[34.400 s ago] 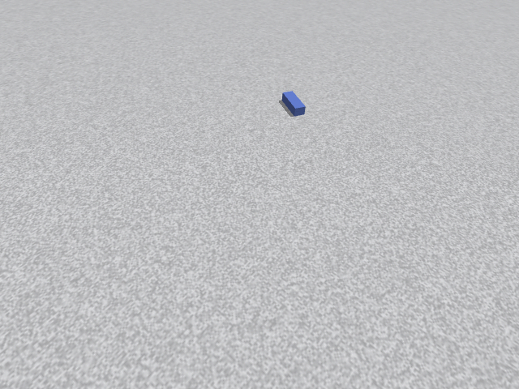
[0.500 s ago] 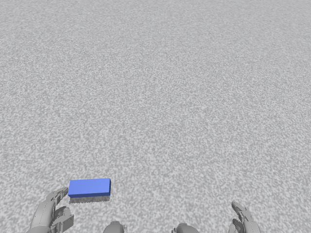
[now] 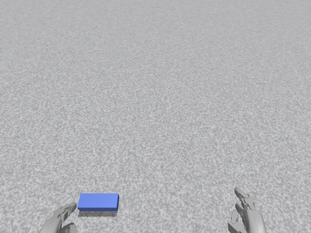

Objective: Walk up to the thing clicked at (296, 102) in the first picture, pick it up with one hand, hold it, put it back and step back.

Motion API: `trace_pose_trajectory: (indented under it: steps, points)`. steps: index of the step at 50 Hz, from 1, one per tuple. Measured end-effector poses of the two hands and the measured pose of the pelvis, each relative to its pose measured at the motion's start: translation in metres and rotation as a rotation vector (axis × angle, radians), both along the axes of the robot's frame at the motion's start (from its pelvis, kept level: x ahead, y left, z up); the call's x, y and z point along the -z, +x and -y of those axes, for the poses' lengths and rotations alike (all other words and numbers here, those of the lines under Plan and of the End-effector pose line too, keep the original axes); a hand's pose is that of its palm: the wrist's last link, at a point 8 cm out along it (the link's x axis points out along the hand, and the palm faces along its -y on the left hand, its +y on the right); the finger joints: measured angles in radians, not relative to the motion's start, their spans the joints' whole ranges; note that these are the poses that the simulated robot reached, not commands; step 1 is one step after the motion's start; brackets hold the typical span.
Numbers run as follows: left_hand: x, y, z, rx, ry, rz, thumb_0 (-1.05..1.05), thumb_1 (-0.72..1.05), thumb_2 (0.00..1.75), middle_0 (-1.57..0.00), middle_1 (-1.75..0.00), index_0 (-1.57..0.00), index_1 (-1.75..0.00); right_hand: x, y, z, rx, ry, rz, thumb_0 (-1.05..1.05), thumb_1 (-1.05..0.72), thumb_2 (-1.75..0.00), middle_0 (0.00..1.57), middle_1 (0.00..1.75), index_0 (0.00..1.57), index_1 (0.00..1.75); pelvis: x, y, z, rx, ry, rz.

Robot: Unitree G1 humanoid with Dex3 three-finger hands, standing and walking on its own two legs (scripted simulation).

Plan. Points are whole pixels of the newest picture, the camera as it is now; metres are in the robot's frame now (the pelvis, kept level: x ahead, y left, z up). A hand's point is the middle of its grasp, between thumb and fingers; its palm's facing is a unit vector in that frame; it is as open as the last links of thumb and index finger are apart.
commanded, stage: home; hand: left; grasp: from above
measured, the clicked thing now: (99, 202) +0.45 +0.29 -0.68
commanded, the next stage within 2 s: stand in 1.70 s
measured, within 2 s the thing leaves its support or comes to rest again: neither
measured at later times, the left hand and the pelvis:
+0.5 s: hand out of the picture +0.16 +0.18 -0.05, palm faces +0.04 -0.98 -0.18, open 7.4 cm; pelvis +0.00 +0.01 +0.00, yaw -1 degrees
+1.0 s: hand out of the picture +0.17 +0.18 -0.05, palm faces +0.04 -0.98 -0.19, open 7.4 cm; pelvis +0.00 +0.01 +0.00, yaw -1 degrees
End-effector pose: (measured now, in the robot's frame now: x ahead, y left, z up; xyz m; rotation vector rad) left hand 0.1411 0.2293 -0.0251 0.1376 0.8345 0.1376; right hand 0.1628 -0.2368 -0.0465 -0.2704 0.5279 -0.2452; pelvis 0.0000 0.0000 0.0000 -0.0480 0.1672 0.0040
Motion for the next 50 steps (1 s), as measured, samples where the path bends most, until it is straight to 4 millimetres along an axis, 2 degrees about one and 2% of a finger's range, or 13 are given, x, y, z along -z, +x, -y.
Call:
trace_pose_trajectory:
  steps: [21,40,50]
  points:
    - [-0.002,0.003,-0.005,0.024,0.010,0.007,0.01,0.90,0.90,-0.20,-0.30,-0.20,-0.30,0.011,-0.026,-0.004,0.041,0.014,-0.056,0.02,-0.90,-0.89,0.21,0.30,0.21,0.30,0.000,-0.003,-0.007,0.012,-0.003,0.006]
    - [-0.001,0.002,-0.004,0.019,0.008,0.004,0.01,0.90,0.90,-0.20,-0.30,-0.20,-0.30,0.008,-0.017,-0.002,0.030,0.004,-0.036,0.02,-0.90,-0.89,0.21,0.30,0.21,0.30,0.001,-0.001,-0.006,0.011,-0.003,0.001]
    - [-0.002,0.009,-0.005,0.025,0.013,0.008,0.01,0.90,0.90,-0.20,-0.29,-0.20,-0.30,0.009,-0.013,-0.004,0.033,0.006,-0.042,0.02,-0.90,-0.89,0.21,0.30,0.21,0.30,0.001,0.004,-0.006,0.012,-0.003,-0.003]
